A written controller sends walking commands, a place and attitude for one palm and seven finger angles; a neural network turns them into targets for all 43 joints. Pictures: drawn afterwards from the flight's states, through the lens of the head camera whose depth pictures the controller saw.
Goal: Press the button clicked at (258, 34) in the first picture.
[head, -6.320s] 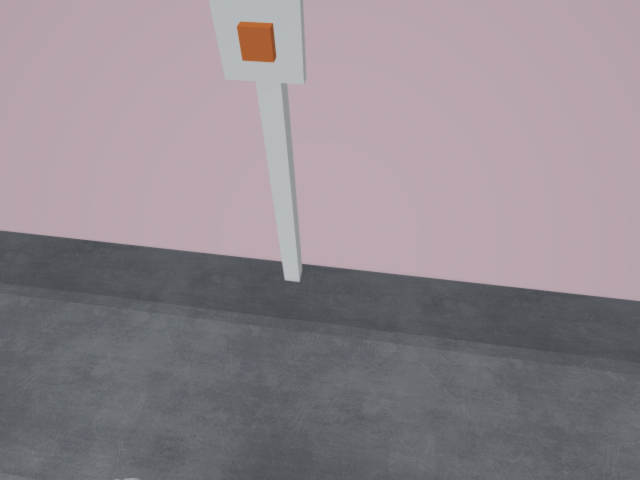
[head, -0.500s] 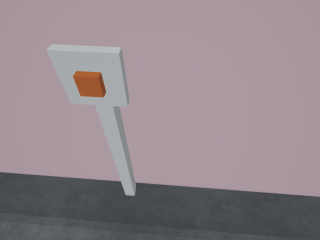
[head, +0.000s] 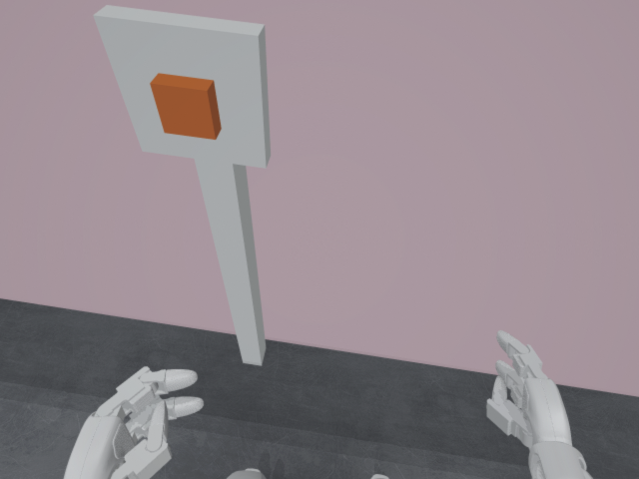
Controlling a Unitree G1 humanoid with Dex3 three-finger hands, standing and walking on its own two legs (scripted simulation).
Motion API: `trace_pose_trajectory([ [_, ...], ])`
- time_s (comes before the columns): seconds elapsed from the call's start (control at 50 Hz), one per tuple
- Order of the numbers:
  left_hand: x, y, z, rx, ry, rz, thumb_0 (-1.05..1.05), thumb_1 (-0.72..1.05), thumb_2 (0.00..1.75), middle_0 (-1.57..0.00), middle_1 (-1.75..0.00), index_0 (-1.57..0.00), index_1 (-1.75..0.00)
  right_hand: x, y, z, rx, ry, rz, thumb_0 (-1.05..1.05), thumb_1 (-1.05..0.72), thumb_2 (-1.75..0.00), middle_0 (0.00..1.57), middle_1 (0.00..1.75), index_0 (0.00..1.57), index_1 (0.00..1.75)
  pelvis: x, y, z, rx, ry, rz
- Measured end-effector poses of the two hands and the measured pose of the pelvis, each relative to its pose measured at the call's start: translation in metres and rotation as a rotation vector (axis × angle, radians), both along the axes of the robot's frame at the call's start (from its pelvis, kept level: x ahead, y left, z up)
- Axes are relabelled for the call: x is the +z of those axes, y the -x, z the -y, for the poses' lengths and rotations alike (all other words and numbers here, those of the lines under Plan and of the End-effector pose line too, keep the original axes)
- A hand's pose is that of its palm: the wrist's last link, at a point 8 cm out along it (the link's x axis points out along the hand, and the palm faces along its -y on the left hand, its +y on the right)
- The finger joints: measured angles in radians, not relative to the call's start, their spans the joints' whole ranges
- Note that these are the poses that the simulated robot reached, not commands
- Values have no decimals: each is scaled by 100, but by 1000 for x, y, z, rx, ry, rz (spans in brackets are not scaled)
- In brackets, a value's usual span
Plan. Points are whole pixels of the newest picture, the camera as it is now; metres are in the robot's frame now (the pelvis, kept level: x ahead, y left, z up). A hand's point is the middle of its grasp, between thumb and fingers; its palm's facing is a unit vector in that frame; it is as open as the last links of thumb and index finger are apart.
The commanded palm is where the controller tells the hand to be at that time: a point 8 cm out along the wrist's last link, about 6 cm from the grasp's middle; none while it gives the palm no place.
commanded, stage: raise the hand and make a fist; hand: left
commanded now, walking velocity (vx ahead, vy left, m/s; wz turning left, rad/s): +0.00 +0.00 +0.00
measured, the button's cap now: (189, 106) +0.49 +0.22 +0.20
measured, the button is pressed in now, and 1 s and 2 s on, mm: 0 0 0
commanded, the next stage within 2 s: aim a knuckle at the button in 1.52 s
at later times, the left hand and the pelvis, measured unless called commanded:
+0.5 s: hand (127, 357) +0.20 +0.21 +0.12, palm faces +0.08 -0.99 -0.11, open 3.1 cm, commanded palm +0.17 +0.26 +0.12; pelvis +0.01 +0.02 +0.01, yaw +0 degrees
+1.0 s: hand (107, 288) +0.24 +0.23 +0.17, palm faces +0.01 -1.00 -0.10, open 3.1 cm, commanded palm +0.21 +0.28 +0.19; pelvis +0.02 +0.02 +0.04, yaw +1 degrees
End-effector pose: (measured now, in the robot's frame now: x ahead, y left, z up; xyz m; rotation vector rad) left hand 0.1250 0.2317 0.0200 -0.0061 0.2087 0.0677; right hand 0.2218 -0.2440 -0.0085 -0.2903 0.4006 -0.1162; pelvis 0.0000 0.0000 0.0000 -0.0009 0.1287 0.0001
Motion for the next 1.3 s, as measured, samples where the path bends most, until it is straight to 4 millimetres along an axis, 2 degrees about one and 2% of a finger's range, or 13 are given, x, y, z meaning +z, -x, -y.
trace_pose_trajectory([
  [0.08, 34, 5, -19, 95, -88, 168, 2, 90, 90, -74, -88, -73, -88, -22, 0, -22, 58, -21, -49, 1, -91, -90, 20, 30, 20, 30, -6, 2, -2, 28, 23, -12],
  [0.16, 66, -25, -7, -33, -99, 355, 2, 90, 90, -85, -100, -84, -100, -50, 18, -45, 84, -84, -118, 1, -91, -90, 20, 30, 20, 30, -10, 8, -6, 40, 37, -14],
  [0.22, 66, -52, 8, -186, -78, 297, 1, 90, 90, -93, -109, -92, -109, -61, 40, -54, 37, -146, -171, 1, -91, -90, 21, 30, 21, 30, -6, 9, -8, 27, 32, -14],
  [0.32, 58, -64, 5, -183, -30, 87, 1, 89, 90, -107, -124, -106, -124, -59, 73, -48, -92, -188, -225, 2, -90, -90, 21, 30, 21, 30, 7, 1, -12, -5, 12, 5],
  [0.42, 83, -55, -24, 1, -84, 157, 2, 89, 90, -119, -138, -118, -137, -51, 85, -32, -117, -134, -247, 2, -90, -90, 21, 30, 21, 30, 14, -5, -15, -6, 13, 24],
  [0.5, 101, -52, -28, 2, -123, 251, 2, 90, 90, -125, -144, -124, -144, -46, 79, -23, -80, -87, -232, 2, -90, -90, 21, 30, 20, 30, 15, -6, -17, 11, 22, 33],
  [0.6, 101, -64, -16, -113, -100, 227, 1, 90, 90, -128, -148, -128, -148, -33, 60, -20, -73, -73, -154, 2, -91, -90, 21, 30, 20, 30, 19, -8, -19, 13, 21, 47],
  [0.68, 108, -74, -24, -97, -104, 208, 1, 89, 90, -130, -149, -129, -149, -18, 44, -25, -72, -87, -89, 2, -91, -90, 21, 30, 20, 30, 25, -13, -18, 7, 18, 66],
  [0.78, 136, -80, -40, -16, -114, 292, 2, 89, 90, -130, -150, -130, -149, -6, 27, -37, -18, -104, -44, 2, -91, -90, 20, 30, 20, 30, 31, -19, -17, 13, 20, 90],
  [0.88, 150, -87, -40, -49, -109, 295, 1, 89, 90, -130, -150, -130, -150, -3, 17, -47, 32, -114, -42, 1, -91, -90, 21, 30, 20, 30, 36, -22, -17, 20, 21, 110],
  [1.0, 155, -96, -47, -71, -105, 239, 1, 89, 90, -131, -150, -130, -150, -2, 17, -48, 38, -113, -61, 1, -90, -90, 21, 30, 21, 30, 41, -23, -15, 19, 16, 129],
  [1.16, 191, -104, -58, -39, -110, 349, 2, 89, 90, -131, -150, -130, -150, -1, 23, -43, 34, -103, -73, 2, -90, -90, 21, 30, 21, 30, 45, -21, -14, 19, 14, 160],
  [1.3, 172, -105, -49, -78, -67, 218, 1, 90, 90, -130, -150, -130, -150, 2, 31, -36, -1, -110, -72, 2, -90, -90, 21, 30, 21, 30, 47, -14, -14, 6, 9, 168],
])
